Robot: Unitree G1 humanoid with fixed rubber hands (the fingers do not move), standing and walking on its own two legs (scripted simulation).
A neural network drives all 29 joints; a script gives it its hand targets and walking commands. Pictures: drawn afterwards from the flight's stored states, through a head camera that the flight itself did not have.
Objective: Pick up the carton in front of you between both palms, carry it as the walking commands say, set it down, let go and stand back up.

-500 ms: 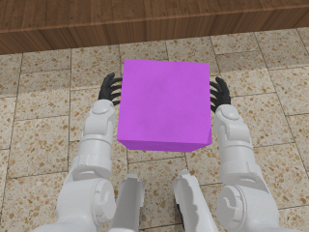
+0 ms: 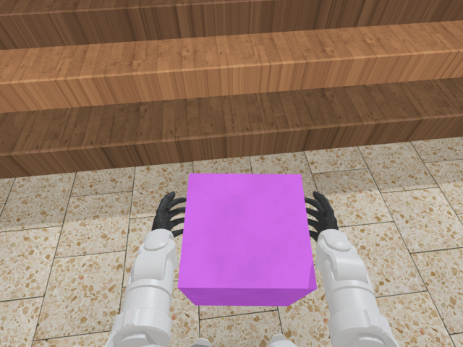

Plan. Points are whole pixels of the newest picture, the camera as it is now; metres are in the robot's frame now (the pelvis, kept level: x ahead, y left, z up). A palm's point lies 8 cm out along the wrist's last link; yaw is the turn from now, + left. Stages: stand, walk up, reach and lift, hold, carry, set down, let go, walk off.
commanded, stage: reach and lift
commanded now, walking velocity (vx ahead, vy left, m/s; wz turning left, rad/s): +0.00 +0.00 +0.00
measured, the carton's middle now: (243, 246) +0.34 -0.01 -0.10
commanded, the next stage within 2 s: hold in 1.36 s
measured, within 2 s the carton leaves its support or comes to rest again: neither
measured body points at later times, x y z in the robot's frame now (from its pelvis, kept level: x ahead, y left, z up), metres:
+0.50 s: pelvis +0.01 -0.01 +0.06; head -0.02 -0.01 +0.51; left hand +0.31 +0.15 +0.07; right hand +0.31 -0.16 +0.07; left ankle +0.02 +0.13 -0.68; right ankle +0.03 -0.14 -0.68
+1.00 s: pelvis +0.01 +0.00 +0.06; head -0.01 +0.00 +0.51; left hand +0.32 +0.15 +0.08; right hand +0.32 -0.16 +0.08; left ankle +0.02 +0.13 -0.68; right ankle +0.03 -0.14 -0.68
